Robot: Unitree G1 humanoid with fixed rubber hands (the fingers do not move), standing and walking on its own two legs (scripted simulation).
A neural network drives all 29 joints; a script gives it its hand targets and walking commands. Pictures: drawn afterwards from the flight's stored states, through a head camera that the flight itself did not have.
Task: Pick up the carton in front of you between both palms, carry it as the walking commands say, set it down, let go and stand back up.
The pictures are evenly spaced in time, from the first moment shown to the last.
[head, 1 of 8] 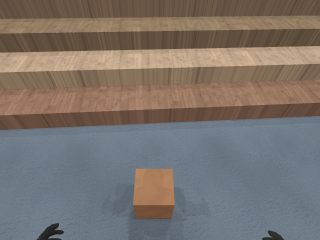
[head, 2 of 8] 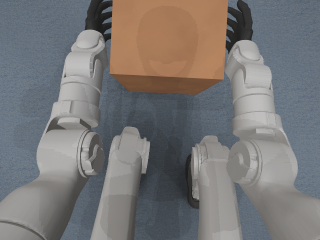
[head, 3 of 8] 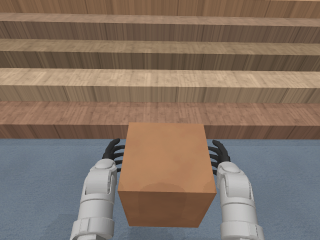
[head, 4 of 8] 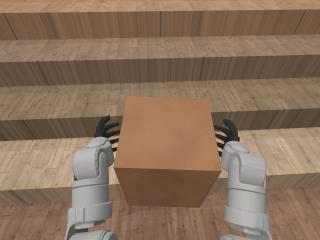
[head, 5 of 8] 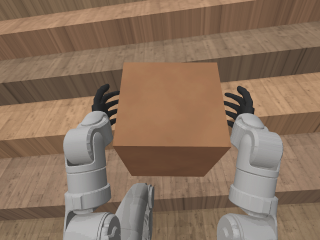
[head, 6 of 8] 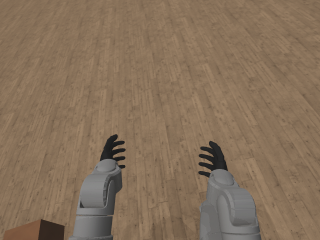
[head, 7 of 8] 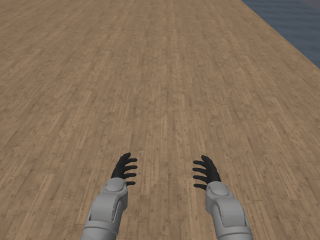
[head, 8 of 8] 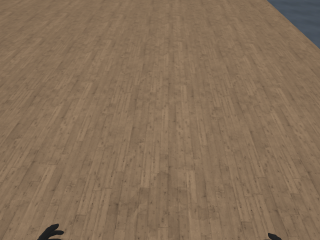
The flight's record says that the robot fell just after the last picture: no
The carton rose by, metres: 1.55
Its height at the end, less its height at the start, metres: +1.34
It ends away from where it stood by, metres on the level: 3.91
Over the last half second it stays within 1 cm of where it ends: yes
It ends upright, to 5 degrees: no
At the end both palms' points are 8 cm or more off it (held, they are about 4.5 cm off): yes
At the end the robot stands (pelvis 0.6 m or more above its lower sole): yes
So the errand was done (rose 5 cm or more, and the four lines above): no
